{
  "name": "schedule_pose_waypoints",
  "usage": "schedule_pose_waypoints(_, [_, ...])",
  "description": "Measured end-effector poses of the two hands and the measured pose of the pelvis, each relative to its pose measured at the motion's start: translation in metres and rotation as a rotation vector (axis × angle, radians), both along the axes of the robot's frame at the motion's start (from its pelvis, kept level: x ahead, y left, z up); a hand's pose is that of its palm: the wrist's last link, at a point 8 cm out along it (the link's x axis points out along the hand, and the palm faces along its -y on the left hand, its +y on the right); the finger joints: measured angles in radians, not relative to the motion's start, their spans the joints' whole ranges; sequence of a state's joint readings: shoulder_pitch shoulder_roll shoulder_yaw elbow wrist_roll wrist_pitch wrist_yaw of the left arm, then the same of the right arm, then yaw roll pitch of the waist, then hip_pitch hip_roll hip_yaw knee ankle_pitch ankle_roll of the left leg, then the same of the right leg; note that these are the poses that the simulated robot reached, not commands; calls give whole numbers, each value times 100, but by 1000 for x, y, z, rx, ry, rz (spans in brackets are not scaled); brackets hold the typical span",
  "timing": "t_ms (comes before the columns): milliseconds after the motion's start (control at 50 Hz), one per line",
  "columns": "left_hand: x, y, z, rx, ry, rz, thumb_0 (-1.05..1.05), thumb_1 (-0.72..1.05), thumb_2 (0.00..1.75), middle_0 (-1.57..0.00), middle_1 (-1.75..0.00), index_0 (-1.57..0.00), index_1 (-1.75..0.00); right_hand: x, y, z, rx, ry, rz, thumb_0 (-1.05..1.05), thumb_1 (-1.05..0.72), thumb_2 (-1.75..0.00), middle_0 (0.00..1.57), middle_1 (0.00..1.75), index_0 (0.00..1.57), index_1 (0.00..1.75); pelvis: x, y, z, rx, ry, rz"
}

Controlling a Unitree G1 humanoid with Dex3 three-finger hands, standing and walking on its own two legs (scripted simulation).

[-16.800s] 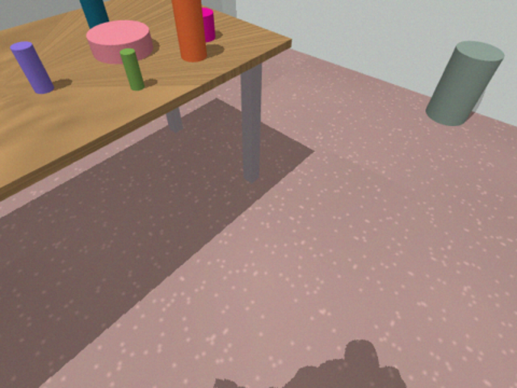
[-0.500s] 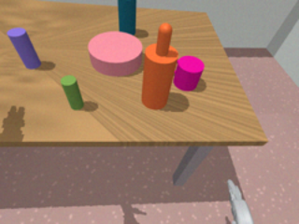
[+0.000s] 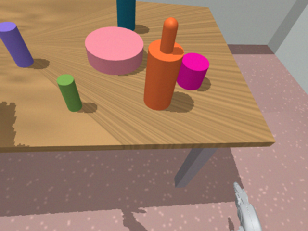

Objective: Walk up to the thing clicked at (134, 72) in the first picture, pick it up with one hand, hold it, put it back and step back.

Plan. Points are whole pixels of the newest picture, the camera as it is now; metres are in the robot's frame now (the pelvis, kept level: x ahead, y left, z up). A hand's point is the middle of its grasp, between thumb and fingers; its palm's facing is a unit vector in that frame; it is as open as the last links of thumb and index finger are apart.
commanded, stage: go down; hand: left
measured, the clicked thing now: (70, 94) +0.49 +0.20 +0.05
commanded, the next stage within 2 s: approach in 0.34 s
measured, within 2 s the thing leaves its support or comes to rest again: neither
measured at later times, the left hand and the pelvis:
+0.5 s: hand out of the picture +0.41 +0.39 +0.18, palm faces +0.22 -0.98 +0.01, open 17.4 cm; pelvis +0.00 +0.00 +0.00, yaw +0 degrees
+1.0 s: hand (43, 94) +0.47 +0.26 +0.07, palm faces +0.11 -0.99 +0.06, open 17.6 cm; pelvis -0.02 +0.00 -0.03, yaw -1 degrees
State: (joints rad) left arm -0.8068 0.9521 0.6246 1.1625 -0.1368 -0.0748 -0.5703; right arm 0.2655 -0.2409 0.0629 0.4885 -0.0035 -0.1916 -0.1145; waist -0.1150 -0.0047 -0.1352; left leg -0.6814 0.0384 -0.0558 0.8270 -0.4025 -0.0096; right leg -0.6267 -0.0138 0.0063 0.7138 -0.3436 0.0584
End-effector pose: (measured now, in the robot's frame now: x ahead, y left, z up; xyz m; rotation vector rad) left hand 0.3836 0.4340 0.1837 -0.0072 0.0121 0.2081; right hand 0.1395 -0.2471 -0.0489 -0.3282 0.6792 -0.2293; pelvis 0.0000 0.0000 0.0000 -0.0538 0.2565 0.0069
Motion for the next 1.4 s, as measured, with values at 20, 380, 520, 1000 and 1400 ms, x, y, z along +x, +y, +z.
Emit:
schedule_pose_waypoints(20, [1, 0, 1, 0, 1, -1, -2, -54, 9, -5, -6, -4, -7, 0, 0, 0, 0, -1, -1, -1, 53, -5, 6, 5, 6, 5, 0, 0, 0, 0, 1, -1])
schedule_pose_waypoints(380, [0, 4, -3, 0, 14, 7, -2, -54, 9, -5, -6, -4, -7, 4, 0, 3, 0, -4, 4, -1, 52, -5, 6, 5, 6, 5, 4, 2, -1, -3, 2, -1])
schedule_pose_waypoints(520, [-3, 4, -10, -4, 23, 11, -2, -53, 9, -5, -6, -4, -7, 5, 1, 2, 2, -3, 20, -1, 53, -5, 6, 6, 6, 5, 3, 1, -2, -3, 5, 0])
schedule_pose_waypoints(1000, [63, -123, -120, -55, 31, -101, -2, -58, 6, -5, -6, -5, -7, -18, -8, -1, -19, -7, 40, -1, 55, -5, 6, 6, 6, 5, -19, -4, -29, -8, 66, -13])
schedule_pose_waypoints(1400, [69, -163, -114, -10, 19, -27, -2, -50, 1, -6, -4, -7, -3, -26, -23, -7, 17, -14, -5, -1, 53, -5, 6, 6, 6, 5, -25, -11, -37, 7, 84, -23])
